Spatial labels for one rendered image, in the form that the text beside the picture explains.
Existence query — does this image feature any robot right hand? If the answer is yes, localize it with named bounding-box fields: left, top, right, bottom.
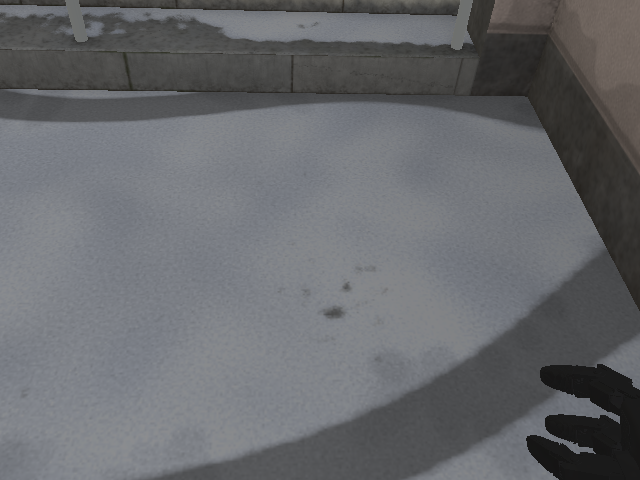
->
left=526, top=364, right=640, bottom=480

